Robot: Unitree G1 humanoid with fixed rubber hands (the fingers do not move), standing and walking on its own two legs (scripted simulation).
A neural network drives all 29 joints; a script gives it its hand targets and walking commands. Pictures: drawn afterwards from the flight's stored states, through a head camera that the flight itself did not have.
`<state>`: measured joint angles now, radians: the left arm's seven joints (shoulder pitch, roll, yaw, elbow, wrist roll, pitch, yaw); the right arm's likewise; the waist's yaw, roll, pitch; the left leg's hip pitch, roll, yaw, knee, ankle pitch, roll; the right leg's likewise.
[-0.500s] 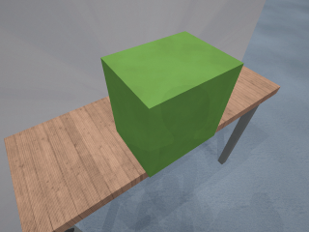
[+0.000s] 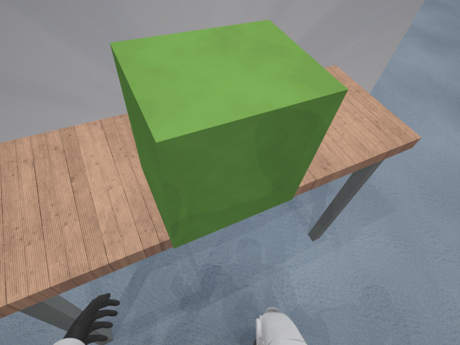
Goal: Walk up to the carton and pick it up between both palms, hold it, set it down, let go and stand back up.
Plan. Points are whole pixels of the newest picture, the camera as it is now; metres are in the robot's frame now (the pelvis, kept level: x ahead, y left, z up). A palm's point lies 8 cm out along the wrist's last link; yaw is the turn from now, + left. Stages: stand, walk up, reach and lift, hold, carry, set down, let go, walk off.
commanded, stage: walk up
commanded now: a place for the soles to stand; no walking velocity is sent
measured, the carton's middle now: (220, 137) +0.45 +0.04 +0.10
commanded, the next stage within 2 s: none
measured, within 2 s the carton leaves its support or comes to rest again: neither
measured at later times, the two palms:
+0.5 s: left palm out of the picture +0.01 +0.11 -0.08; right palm (437, 306) +0.22 -0.40 -0.08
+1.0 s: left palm out of the picture +0.06 +0.14 -0.10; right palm (391, 256) +0.30 -0.32 -0.06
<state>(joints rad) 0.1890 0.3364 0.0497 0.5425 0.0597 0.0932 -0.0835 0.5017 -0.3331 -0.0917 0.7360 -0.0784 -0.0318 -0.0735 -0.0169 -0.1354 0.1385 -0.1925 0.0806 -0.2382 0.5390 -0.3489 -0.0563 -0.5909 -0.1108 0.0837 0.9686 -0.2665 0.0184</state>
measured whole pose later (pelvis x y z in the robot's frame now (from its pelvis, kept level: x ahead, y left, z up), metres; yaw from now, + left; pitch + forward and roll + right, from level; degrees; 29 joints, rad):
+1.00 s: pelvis +0.12 -0.12 +0.02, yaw +28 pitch -3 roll -3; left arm 0.39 0.31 0.01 0.64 0.02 0.05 -0.01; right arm 0.33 -0.23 -0.03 0.70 -0.02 0.00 -0.05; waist -0.02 -0.05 0.07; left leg -0.23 -0.03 -0.02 0.55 -0.26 0.07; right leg -0.43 -0.09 -0.03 1.04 -0.43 0.02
